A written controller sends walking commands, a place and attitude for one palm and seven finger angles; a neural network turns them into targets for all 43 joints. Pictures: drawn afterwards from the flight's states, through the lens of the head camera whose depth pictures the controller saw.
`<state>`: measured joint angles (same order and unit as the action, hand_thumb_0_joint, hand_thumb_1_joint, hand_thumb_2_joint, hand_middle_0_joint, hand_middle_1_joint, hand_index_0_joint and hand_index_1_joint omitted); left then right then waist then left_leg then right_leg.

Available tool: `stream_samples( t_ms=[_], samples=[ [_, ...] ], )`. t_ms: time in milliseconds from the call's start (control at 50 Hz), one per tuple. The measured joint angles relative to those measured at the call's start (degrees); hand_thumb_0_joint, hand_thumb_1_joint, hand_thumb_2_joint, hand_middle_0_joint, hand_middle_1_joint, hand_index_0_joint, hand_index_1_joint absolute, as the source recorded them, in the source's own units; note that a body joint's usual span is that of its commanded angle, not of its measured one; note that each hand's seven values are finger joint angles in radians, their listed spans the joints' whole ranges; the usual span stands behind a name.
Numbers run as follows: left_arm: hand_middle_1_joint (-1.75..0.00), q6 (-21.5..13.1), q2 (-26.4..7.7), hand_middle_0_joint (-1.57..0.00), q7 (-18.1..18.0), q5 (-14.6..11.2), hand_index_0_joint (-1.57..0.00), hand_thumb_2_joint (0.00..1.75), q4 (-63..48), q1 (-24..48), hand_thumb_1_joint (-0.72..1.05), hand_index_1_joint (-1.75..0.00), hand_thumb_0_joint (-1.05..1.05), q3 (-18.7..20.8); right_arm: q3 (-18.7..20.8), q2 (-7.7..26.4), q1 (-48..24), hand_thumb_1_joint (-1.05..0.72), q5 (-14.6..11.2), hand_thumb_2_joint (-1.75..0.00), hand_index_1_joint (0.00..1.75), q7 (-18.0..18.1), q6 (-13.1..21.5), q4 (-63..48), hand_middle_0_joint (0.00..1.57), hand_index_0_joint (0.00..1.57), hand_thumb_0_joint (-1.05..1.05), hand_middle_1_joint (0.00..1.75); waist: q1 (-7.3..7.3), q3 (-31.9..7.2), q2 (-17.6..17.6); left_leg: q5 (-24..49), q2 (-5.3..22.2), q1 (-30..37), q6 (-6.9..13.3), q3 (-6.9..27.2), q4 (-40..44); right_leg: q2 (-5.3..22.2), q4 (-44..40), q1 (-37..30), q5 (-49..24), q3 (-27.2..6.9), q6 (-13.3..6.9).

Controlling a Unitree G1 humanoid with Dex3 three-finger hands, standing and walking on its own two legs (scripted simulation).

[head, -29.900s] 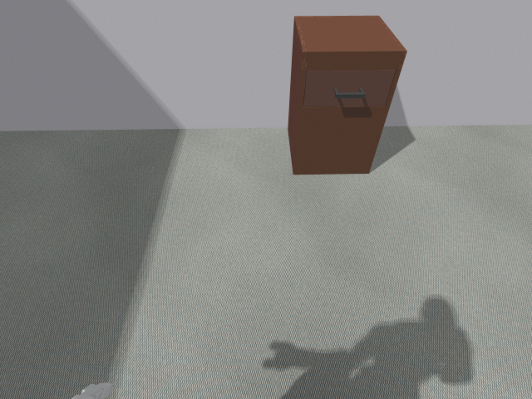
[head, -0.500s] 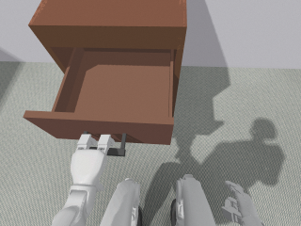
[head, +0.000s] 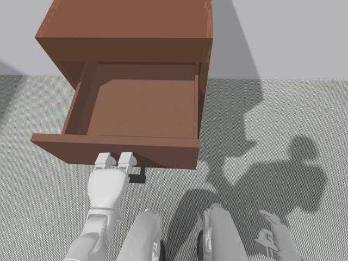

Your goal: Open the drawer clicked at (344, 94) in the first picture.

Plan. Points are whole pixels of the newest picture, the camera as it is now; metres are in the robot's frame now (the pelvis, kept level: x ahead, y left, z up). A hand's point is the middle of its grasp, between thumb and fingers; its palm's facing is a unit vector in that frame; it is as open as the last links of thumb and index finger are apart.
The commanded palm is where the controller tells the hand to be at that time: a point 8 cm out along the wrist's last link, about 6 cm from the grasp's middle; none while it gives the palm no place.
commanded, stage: lift the hand off the handle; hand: left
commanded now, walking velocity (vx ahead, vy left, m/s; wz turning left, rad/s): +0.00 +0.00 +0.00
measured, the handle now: (120, 169) +0.33 +0.16 -0.07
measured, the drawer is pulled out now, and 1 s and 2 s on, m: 0.24 0.24 0.24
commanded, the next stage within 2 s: none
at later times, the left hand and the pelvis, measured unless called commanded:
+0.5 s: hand (114, 184) +0.29 +0.15 -0.04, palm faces -0.06 -0.10 -0.99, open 13.8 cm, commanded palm +0.27 +0.15 +0.01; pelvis +0.02 -0.01 +0.03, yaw +0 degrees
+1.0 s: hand (105, 181) +0.29 +0.16 +0.00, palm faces -0.06 -0.12 -0.99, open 13.8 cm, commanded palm +0.27 +0.16 +0.05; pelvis +0.03 -0.01 +0.06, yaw -1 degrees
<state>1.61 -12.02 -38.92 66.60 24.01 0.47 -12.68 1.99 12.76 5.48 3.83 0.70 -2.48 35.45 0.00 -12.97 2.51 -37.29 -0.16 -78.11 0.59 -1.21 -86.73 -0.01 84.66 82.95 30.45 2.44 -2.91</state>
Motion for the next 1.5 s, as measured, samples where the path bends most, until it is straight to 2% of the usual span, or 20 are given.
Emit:
stream_samples(
  t_ms=[160, 380, 500, 760, 960, 1240, 1500],
  samples=[
    [-1.2, 0.8, 0.7, -0.32, 0.4, 0.0, -0.33, 0.3, 0.4, -0.7, -0.48, -1.21, 0.0, -0.8, -0.6, -0.3, 0.9, -0.91, -0.3, -0.9, 0.3, 0.3, -0.2, 0.1, 0.2, 0.21, 0.01, 0.3, -0.03, -0.3, -0.3, 1.0, 0.0, 3.9, -0.2, -0.3, 4.1, -0.2, -3.4, -3.6, -0.6, -0.4, -0.1],
    [-1.2, -0.5, -0.3, -0.31, 0.8, 0.1, -0.34, 0.3, 0.4, -2.4, -0.48, -1.2, 0.0, 0.6, -0.4, 0.1, 1.0, -0.91, -0.1, -0.9, 0.3, 0.3, 0.0, -0.7, 0.2, 0.21, 0.01, 0.3, 0.21, -0.2, -0.7, 1.3, 0.3, 7.5, -0.7, 0.0, 6.9, -0.6, -5.9, -7.0, -0.7, -0.2, -0.6],
    [-1.2, -0.1, -0.1, -0.31, 1.1, -0.7, -0.33, 0.3, -1.9, -4.1, -0.48, -1.2, 0.0, 0.5, -0.1, 0.5, 1.0, -0.91, 0.0, -0.9, 0.3, 0.0, -0.2, -1.4, 0.2, 0.2, 0.01, 0.3, 0.0, 0.0, -0.5, 1.6, 0.3, 9.4, -0.8, 0.0, 8.4, -0.6, -7.2, -8.9, -0.8, -0.2, -0.6],
    [-1.2, -0.1, -0.2, -0.31, 1.7, -0.4, -0.34, 0.3, -2.1, -5.0, -0.48, -1.21, 0.0, 0.6, -0.8, -0.1, 1.6, -0.91, -0.3, -0.9, 0.3, 0.0, -0.5, -2.2, 0.2, 0.21, 0.01, 0.3, 0.03, 0.3, -0.7, 2.4, 0.4, 13.3, -0.9, -0.1, 11.7, -0.8, -10.2, -12.8, -1.4, -0.4, -0.6],
    [-1.2, 0.2, -0.9, -0.31, 2.5, -1.8, -0.33, 0.3, -4.6, -7.6, -0.48, -1.2, 0.0, 1.2, -0.7, 0.3, 2.8, -0.91, -0.3, -0.9, 0.3, -0.2, -0.8, -2.5, 0.2, 0.21, 0.01, 0.3, 0.09, 0.5, -0.4, 3.1, 0.4, 16.9, -0.6, -0.1, 14.6, -0.9, -13.3, -16.5, -2.2, -0.6, -0.2],
    [-1.2, 0.5, -0.5, -0.31, 3.0, -1.2, -0.32, 0.3, -6.2, -8.3, -0.49, -1.2, 0.0, -0.4, -0.8, 0.3, 3.3, -0.91, -0.5, -0.9, 0.3, -0.7, -1.5, -3.7, 0.2, 0.21, 0.01, 0.3, 0.02, 0.9, -0.1, 3.7, 0.2, 20.7, 0.0, -0.3, 17.3, -0.8, -16.2, -20.5, -2.8, -0.9, 0.4],
    [-1.2, 1.8, -0.6, -0.32, 4.3, -2.5, -0.32, 0.3, -7.8, -9.4, -0.48, -1.2, 0.0, -0.9, -1.3, 0.0, 4.4, -0.9, -1.1, -0.9, 0.3, -1.2, -2.3, -4.4, 0.2, 0.21, 0.01, 0.3, -0.25, 1.4, 0.1, 4.7, 0.1, 25.8, 0.3, -0.6, 21.6, -1.0, -20.5, -25.7, -3.8, -1.3, 0.8]
  ],
)
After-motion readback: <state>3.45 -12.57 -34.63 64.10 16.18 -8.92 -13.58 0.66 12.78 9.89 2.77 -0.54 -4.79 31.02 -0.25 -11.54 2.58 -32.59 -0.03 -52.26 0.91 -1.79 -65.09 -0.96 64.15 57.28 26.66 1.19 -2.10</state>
